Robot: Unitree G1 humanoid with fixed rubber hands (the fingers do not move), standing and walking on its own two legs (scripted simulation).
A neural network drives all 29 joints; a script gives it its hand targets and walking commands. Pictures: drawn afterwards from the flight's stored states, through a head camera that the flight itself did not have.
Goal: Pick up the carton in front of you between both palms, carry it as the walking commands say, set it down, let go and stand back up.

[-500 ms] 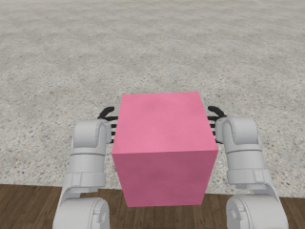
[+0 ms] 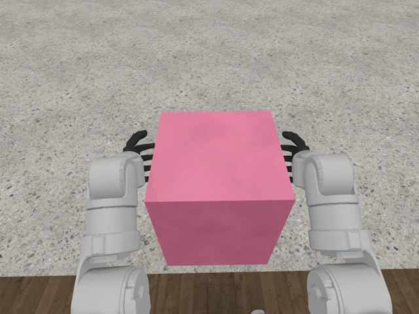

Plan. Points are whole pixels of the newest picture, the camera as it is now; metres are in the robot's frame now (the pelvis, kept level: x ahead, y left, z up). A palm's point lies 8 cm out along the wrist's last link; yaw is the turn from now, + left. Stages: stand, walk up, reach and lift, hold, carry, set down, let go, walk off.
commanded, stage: carry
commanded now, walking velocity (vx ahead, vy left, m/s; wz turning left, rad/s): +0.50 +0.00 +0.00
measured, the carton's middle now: (216, 192) +0.36 -0.02 +0.04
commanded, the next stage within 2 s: none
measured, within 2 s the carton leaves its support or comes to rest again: neither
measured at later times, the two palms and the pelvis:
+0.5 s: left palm (146, 96) +0.62 +0.14 +0.10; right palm (262, 88) +0.64 -0.16 +0.09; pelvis +0.27 -0.03 -0.02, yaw +0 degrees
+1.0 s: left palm (156, 44) +0.94 +0.14 +0.09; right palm (245, 41) +0.93 -0.17 +0.09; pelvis +0.57 +0.00 -0.03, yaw +1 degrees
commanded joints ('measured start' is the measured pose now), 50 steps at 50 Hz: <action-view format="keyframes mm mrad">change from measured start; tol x32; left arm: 1 -633 -1088 -591 -24 -354 -21 -207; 50 -575 -1052 -687 -176 -336 -45 -168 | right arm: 1 -769 1136 592 -136 460 -40 268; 50 -692 1076 634 -267 463 -39 289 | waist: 1 0 147 -322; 6 104 -282 -525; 29 90 -94 -373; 32 -3 323 -598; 50 -23 135 -350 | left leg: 1 210 176 -121 -23 601 89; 3 85 120 -17 237 607 34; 6 -553 -48 -81 748 -225 -14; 19 -631 70 -37 367 181 -26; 27 -457 -6 25 -36 416 38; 30 93 10 43 -105 487 56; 32 612 401 -605 -19 531 281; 50 421 168 -119 -123 865 122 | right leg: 1 151 50 -73 -172 140 -26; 3 498 69 -121 -227 154 -40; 6 966 -342 610 -222 36 -228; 25 895 -126 119 -159 562 -148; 29 708 -87 13 32 604 -75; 32 -32 127 8 661 -466 20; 50 -103 45 -88 -25 106 5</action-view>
